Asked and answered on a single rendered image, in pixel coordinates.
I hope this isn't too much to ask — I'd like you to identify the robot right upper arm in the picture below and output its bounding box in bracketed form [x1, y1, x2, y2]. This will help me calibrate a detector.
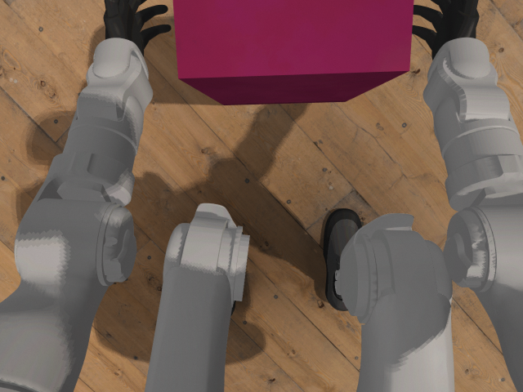
[443, 204, 523, 392]

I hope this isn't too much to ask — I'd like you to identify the right robot forearm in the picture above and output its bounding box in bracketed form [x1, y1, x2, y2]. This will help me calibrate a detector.
[423, 38, 523, 212]

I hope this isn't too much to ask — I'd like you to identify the robot right hand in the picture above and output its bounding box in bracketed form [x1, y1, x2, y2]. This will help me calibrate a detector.
[412, 0, 479, 60]

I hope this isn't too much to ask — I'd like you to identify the left robot forearm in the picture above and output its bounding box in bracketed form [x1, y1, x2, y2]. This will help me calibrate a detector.
[14, 38, 153, 275]

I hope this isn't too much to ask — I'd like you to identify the right robot foot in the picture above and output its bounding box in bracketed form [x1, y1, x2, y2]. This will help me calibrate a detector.
[323, 208, 362, 311]

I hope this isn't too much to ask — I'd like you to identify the robot left hand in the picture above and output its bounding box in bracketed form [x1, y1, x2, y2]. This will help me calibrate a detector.
[103, 0, 171, 57]

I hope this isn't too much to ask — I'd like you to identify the robot right thigh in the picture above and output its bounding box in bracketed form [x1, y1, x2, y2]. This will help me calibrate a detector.
[344, 229, 454, 392]

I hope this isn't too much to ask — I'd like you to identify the carton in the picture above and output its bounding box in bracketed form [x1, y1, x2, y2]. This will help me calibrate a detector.
[173, 0, 414, 105]

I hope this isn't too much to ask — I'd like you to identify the robot left upper arm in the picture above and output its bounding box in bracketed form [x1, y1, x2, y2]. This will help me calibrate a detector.
[0, 198, 137, 392]

